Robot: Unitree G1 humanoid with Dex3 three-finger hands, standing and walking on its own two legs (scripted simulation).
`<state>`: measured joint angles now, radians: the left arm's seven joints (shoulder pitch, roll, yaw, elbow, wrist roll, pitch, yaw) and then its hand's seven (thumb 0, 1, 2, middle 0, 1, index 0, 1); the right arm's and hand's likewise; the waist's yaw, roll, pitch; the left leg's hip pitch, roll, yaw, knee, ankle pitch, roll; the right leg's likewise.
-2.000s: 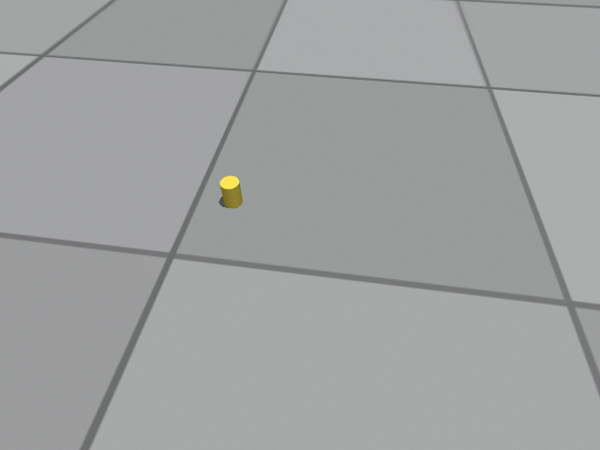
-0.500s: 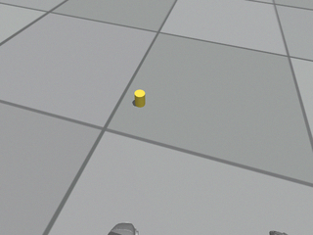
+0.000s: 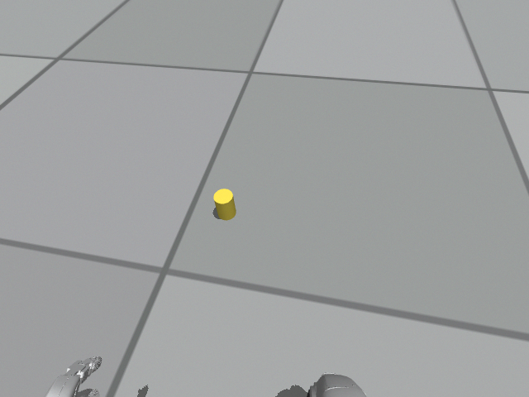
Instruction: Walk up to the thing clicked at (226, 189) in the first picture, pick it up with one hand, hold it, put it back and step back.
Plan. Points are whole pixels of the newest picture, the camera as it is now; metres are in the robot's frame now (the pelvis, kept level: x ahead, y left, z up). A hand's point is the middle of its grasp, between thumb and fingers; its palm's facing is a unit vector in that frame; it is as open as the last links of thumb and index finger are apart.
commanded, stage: walk up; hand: left
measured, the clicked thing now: (225, 204) +0.97 +0.20 -0.69
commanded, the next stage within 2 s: none
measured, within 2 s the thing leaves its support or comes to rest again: neither
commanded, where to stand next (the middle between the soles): +0.61 -0.01 m, yaw +0 degrees
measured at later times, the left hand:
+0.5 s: hand (114, 337) +0.24 +0.30 -0.15, palm faces -0.07 -0.94 -0.33, open 7.4 cm
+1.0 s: hand (155, 234) +0.44 +0.24 -0.10, palm faces -0.02 -0.92 -0.39, open 7.4 cm
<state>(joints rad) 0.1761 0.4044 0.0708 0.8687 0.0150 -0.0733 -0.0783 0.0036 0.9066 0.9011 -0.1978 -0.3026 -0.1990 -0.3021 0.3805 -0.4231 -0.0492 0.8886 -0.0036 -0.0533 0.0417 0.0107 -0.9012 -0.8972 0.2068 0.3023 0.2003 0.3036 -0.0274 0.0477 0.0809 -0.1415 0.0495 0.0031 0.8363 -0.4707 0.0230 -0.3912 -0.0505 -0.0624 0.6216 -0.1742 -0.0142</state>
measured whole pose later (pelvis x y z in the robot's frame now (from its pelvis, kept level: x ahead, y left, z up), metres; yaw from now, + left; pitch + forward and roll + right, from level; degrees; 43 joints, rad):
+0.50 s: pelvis +0.20 +0.02 +0.01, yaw -1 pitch -2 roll +0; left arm 0.32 0.45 0.04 0.90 0.00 -0.03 -0.05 0.01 0.91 0.90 -0.20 -0.30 -0.20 -0.30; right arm 0.31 -0.40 -0.05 0.83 -0.01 -0.10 0.05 0.01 -0.90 -0.90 0.21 0.30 0.20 0.30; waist 0.00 -0.07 0.07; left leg -0.28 0.04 0.10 0.58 -0.25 0.03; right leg -0.43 -0.03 0.02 1.06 -0.40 -0.04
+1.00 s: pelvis +0.37 -0.03 +0.02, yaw +0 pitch -2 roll +0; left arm 0.30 0.38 0.04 0.83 0.01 -0.07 -0.06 0.00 0.90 0.90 -0.20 -0.30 -0.20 -0.30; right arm 0.32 -0.44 -0.05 0.87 -0.02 -0.05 0.06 0.01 -0.90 -0.90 0.20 0.30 0.20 0.30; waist 0.02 0.06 0.07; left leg -0.48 0.08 0.01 0.90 -0.33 0.01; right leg -0.25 -0.03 -0.08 0.51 -0.23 -0.04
